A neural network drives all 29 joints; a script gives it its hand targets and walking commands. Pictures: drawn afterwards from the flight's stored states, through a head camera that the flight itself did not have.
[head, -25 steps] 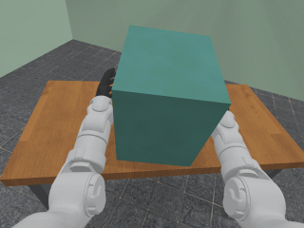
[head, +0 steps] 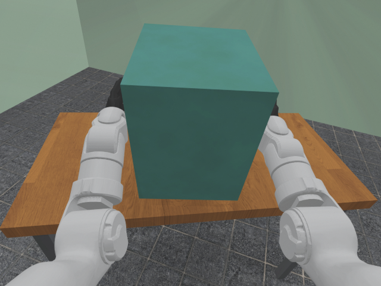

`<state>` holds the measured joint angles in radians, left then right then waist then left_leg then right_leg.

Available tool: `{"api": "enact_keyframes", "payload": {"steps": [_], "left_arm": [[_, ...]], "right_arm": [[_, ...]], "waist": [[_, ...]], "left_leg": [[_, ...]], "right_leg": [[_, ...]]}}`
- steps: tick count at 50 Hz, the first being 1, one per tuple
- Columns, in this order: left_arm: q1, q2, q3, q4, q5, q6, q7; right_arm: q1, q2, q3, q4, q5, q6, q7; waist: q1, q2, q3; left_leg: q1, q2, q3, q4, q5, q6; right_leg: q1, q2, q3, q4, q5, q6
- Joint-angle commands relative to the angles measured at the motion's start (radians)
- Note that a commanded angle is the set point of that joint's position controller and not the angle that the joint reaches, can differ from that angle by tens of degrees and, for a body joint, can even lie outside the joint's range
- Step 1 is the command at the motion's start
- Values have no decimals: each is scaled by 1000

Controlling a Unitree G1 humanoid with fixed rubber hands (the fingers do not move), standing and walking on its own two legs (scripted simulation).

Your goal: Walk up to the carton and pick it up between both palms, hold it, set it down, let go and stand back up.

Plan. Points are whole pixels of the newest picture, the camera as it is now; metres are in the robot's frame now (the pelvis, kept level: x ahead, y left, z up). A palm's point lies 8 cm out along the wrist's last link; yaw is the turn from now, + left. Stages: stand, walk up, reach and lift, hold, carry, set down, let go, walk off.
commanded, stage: reach and lift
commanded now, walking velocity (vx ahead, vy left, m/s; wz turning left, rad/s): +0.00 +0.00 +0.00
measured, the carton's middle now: (192, 114) +0.43 +0.01 +0.20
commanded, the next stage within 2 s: hold in 1.56 s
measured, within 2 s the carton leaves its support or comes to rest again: neither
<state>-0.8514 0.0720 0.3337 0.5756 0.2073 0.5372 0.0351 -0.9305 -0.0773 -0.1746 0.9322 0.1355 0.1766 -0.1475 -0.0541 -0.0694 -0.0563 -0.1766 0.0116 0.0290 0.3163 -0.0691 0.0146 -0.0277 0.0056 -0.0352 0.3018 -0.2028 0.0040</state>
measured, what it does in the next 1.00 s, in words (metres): stands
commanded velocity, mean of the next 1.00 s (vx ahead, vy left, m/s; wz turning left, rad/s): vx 0.00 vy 0.00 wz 0.00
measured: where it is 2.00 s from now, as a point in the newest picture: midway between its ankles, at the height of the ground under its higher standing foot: outside the picture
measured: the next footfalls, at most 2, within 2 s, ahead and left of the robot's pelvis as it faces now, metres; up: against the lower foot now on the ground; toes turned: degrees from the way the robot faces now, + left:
none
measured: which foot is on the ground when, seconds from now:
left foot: down 0.00-1.00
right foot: down 0.00-1.00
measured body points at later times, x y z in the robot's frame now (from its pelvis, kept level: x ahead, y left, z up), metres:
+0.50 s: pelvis +0.00 +0.01 +0.00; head -0.06 +0.04 +0.44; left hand +0.41 +0.17 +0.24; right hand +0.41 -0.15 +0.26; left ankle +0.07 +0.11 -0.75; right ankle -0.02 -0.12 -0.75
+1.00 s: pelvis +0.02 +0.01 +0.00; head -0.05 +0.03 +0.44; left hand +0.41 +0.16 +0.26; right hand +0.41 -0.16 +0.28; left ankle +0.07 +0.11 -0.75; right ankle -0.02 -0.12 -0.75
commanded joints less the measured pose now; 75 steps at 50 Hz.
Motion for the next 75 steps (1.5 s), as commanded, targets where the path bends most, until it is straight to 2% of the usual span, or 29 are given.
{"api": "enact_keyframes", "payload": {"steps": [1, 5, 7, 11, 13, 17, 20, 22, 24, 25, 29, 30, 34, 35, 39, 43, 48, 49, 51, 55, 57, 61, 62, 64, 65, 67, 69, 71, 75], "left_arm": [[-877, -623, -446, -239, -136, -59, -119], [-892, -628, -459, -257, -168, -30, -114], [-879, -613, -449, -253, -162, -12, -113], [-916, -606, -445, -272, -157, 21, -110], [-923, -608, -450, -276, -167, 36, -104], [-965, -631, -501, -392, -219, 55, -78], [-913, -581, -449, -330, -188, 98, -80], [-917, -577, -443, -339, -187, 113, -83], [-934, -594, -455, -346, -199, 124, -84], [-942, -596, -452, -346, -208, 127, -85], [-986, -611, -478, -420, -245, 130, -73], [-989, -601, -474, -427, -248, 138, -72], [-971, -562, -438, -382, -235, 168, -91], [-972, -569, -441, -382, -237, 169, -95], [-983, -586, -463, -444, -265, 171, -92], [-988, -556, -453, -459, -258, 191, -100], [-982, -561, -463, -487, -271, 211, -99], [-990, -553, -466, -490, -275, 215, -101], [-984, -541, -448, -469, -276, 223, -106], [-984, -527, -428, -472, -257, 238, -114], [-997, -525, -437, -473, -267, 242, -116], [-997, -509, -422, -467, -265, 253, -121], [-1009, -518, -433, -477, -275, 253, -123], [-1025, -516, -430, -490, -283, 257, -122], [-1036, -525, -437, -503, -289, 258, -119], [-1047, -515, -437, -507, -291, 263, -118], [-1044, -501, -422, -472, -283, 269, -121], [-1040, -478, -392, -422, -263, 274, -130], [-1070, -494, -384, -405, -274, 266, -132]], "right_arm": [[-878, 570, 290, -291, 73, -18, 110], [-938, 586, 328, -362, 122, 13, 101], [-928, 582, 338, -353, 141, 39, 95], [-910, 570, 316, -294, 169, 92, 92], [-923, 574, 324, -299, 187, 108, 97], [-975, 591, 380, -402, 266, 134, 102], [-928, 568, 382, -341, 284, 189, 90], [-937, 566, 386, -350, 304, 205, 88], [-944, 564, 380, -349, 316, 220, 89], [-976, 570, 385, -379, 320, 226, 88], [-974, 586, 410, -434, 366, 255, 86], [-967, 582, 413, -417, 373, 269, 84], [-948, 569, 398, -390, 379, 313, 70], [-961, 574, 399, -415, 379, 313, 67], [-982, 579, 437, -508, 427, 331, 55], [-938, 556, 418, -458, 434, 366, 49], [-954, 559, 441, -510, 461, 385, 45], [-956, 548, 435, -518, 461, 391, 43], [-969, 548, 436, -517, 459, 402, 39], [-955, 545, 436, -492, 481, 420, 34], [-975, 544, 440, -496, 484, 427, 32], [-970, 543, 433, -480, 498, 446, 26], [-980, 542, 434, -497, 501, 444, 25], [-1005, 545, 441, -531, 509, 446, 23], [-1003, 542, 433, -527, 513, 451, 21], [-1004, 533, 427, -526, 512, 459, 22], [-984, 530, 415, -473, 503, 473, 19], [-969, 519, 396, -418, 487, 483, 22], [-1039, 532, 400, -452, 507, 475, 23]], "waist": [[-31, 128, -529], [-29, 118, -569], [-25, 109, -544], [-42, 130, -482], [-38, 135, -491], [-31, 159, -623], [-23, 131, -504], [-14, 124, -485], [-22, 132, -482], [-13, 118, -510], [-24, 121, -594], [-25, 116, -577], [-28, 106, -510], [-27, 112, -521], [-28, 124, -610], [-37, 136, -567], [-37, 131, -606], [-43, 125, -604], [-30, 111, -584], [-21, 119, -567], [-29, 116, -575], [-24, 115, -567], [-32, 124, -593], [-23, 116, -606], [-32, 132, -619], [-30, 124, -620], [-34, 132, -572], [-30, 114, -525], [-21, 116, -578]], "left_leg": [[459, -5, -12, 29, 171, -26], [424, -10, -19, 39, 170, -17], [419, -11, -18, 40, 166, -15], [399, -4, -26, 16, 91, -17], [395, -1, -30, 15, 70, -16], [438, 0, -47, 47, 163, -26], [392, -5, -40, 30, 110, -19], [362, -4, -40, 18, 72, -11], [347, -1, -41, 13, 43, -18], [345, -4, -44, 15, 42, -15], [379, -9, -49, 47, 122, -32], [373, -9, -53, 50, 137, -32], [330, -18, -43, 36, 68, -28], [329, -21, -42, 41, 75, -25], [375, -26, -50, 82, 205, -42], [349, -22, -55, 72, 156, -49], [375, -27, -55, 96, 231, -59], [373, -26, -59, 94, 221, -58], [352, -28, -56, 87, 205, -50], [344, -28, -56, 91, 233, -54], [349, -28, -57, 91, 222, -58], [328, -30, -54, 93, 230, -56], [340, -30, -55, 99, 239, -57], [341, -35, -57, 106, 259, -62], [349, -30, -62, 110, 272, -66], [351, -28, -66, 109, 269, -68], [331, -32, -59, 100, 242, -66], [304, -28, -55, 79, 182, -56], [302, -32, -60, 83, 179, -50]], "right_leg": [[-135, 29, -35, -63, 155, 45], [-123, 32, -23, -61, 168, 47], [-130, 31, -18, -60, 169, 55], [-157, 37, -18, -68, 87, 48], [-162, 39, -15, -69, 69, 45], [-158, 50, -6, -52, 131, 42], [-171, 49, -1, -68, 104, 52], [-160, 48, 7, -64, 87, 56], [-163, 51, 7, -65, 69, 55], [-167, 55, 9, -66, 71, 55], [-165, 64, 17, -55, 135, 55], [-165, 67, 11, -56, 150, 54], [-171, 61, 22, -65, 118, 64], [-161, 58, 23, -62, 133, 64], [-130, 66, 31, -48, 261, 66], [-146, 66, 31, -53, 213, 65], [-123, 73, 32, -42, 281, 72], [-126, 75, 32, -44, 274, 73], [-131, 73, 31, -47, 281, 71], [-102, 73, 36, -40, 319, 78], [-113, 75, 33, -43, 308, 78], [-101, 75, 41, -41, 326, 79], [-96, 74, 43, -39, 332, 80], [-99, 77, 41, -39, 357, 79], [-93, 79, 41, -35, 363, 78], [-114, 81, 38, -39, 348, 73], [-122, 72, 44, -46, 339, 76], [-114, 67, 46, -53, 297, 83], [-113, 64, 51, -47, 310, 84]]}}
